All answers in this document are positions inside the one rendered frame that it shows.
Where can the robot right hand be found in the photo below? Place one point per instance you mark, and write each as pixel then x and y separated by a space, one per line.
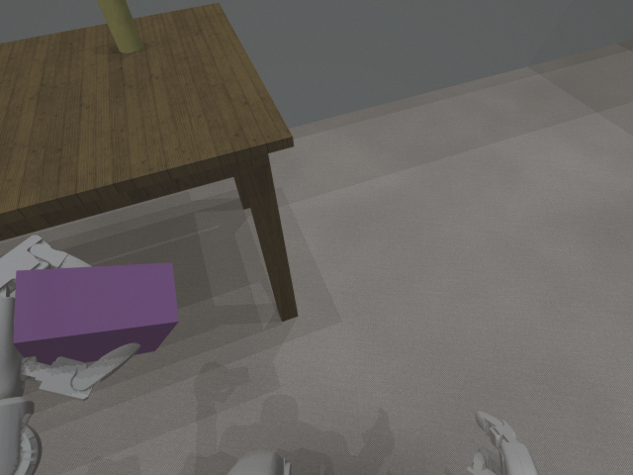
pixel 514 457

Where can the table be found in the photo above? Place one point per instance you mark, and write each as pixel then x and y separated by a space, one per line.
pixel 86 129

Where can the left robot forearm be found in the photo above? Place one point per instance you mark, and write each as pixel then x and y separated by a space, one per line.
pixel 20 444

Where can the robot left hand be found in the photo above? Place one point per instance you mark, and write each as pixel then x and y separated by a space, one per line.
pixel 65 377

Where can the sponge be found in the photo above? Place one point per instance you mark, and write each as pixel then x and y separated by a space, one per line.
pixel 83 313

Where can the robot left thigh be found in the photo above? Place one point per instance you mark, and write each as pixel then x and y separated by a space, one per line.
pixel 261 462

